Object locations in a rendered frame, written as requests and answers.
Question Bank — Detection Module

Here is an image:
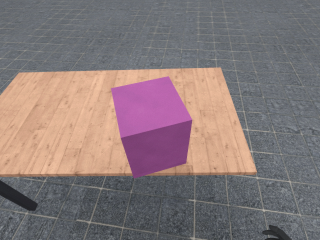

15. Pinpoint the carton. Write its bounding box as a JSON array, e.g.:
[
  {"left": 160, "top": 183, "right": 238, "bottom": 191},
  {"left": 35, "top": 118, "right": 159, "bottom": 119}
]
[{"left": 111, "top": 76, "right": 193, "bottom": 179}]

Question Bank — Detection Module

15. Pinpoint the table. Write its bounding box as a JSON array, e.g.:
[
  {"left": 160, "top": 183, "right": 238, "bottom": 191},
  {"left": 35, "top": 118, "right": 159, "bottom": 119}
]
[{"left": 0, "top": 67, "right": 257, "bottom": 211}]

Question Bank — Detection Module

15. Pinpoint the right robot hand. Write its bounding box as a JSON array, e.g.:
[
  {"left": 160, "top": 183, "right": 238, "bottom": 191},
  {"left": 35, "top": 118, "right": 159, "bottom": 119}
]
[{"left": 262, "top": 225, "right": 292, "bottom": 240}]

